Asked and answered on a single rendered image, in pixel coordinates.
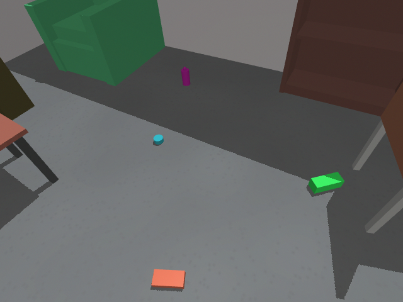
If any coffee table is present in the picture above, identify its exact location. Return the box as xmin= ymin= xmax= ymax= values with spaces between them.
xmin=0 ymin=113 xmax=59 ymax=184

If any armchair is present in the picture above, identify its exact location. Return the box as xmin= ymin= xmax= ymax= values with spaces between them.
xmin=24 ymin=0 xmax=165 ymax=86

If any bookshelf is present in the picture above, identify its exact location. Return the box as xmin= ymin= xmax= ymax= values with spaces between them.
xmin=279 ymin=0 xmax=403 ymax=116

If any sofa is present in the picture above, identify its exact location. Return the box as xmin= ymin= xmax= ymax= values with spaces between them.
xmin=0 ymin=58 xmax=35 ymax=120

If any chair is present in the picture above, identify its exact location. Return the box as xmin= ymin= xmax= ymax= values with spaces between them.
xmin=352 ymin=82 xmax=403 ymax=233

